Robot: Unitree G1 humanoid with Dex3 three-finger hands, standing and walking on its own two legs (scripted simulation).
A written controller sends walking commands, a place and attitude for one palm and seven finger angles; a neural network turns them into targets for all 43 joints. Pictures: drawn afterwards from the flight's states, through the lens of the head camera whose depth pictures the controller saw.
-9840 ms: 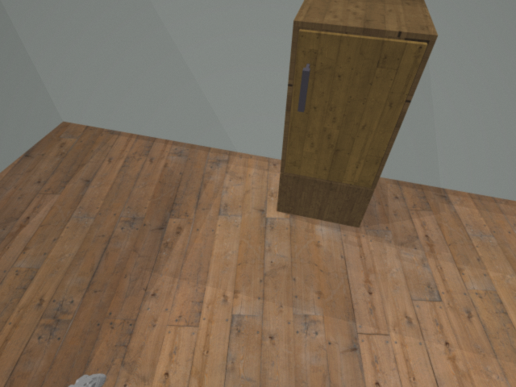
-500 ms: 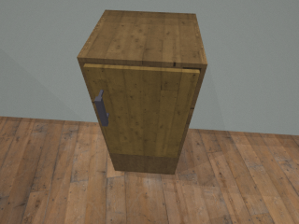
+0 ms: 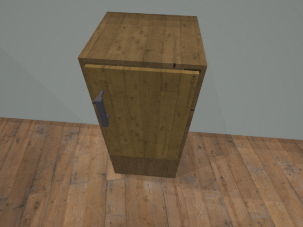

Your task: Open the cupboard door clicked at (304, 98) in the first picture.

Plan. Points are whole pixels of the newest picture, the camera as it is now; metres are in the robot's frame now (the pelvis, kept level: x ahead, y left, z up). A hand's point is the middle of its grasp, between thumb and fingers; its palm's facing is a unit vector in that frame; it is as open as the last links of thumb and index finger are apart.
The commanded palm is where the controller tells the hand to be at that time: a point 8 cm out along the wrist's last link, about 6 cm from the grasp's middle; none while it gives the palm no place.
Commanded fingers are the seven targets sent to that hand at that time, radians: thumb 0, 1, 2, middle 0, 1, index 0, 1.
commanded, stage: look again from close up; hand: left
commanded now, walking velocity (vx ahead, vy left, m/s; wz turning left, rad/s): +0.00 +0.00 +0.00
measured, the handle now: (103, 109) +0.52 +0.23 -0.05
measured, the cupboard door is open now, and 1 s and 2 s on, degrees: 0 0 0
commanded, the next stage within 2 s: raise the hand with hooked fingers in 0.30 s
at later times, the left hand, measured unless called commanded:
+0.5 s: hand out of the picture +0.05 +0.20 -0.13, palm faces +0.20 -0.95 -0.24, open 7.2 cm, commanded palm +0.10 +0.23 -0.07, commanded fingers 0.00 0.76 0.84 -0.21 -0.39 -0.21 -0.39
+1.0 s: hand out of the picture +0.13 +0.23 -0.06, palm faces +0.11 -0.99 -0.06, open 9.6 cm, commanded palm +0.13 +0.27 -0.06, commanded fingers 0.00 0.18 0.59 -0.25 -0.76 -0.25 -0.76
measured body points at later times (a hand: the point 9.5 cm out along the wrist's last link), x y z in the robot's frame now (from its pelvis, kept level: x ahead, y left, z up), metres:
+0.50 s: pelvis -0.01 +0.01 +0.00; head +0.00 +0.00 +0.45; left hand +0.04 +0.25 -0.11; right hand +0.01 -0.22 -0.16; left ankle -0.04 +0.14 -0.74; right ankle -0.03 -0.06 -0.74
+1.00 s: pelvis -0.07 +0.04 -0.10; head +0.00 +0.06 +0.34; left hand +0.12 +0.28 -0.05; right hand +0.17 -0.18 -0.15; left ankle -0.04 +0.15 -0.74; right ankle -0.03 -0.06 -0.74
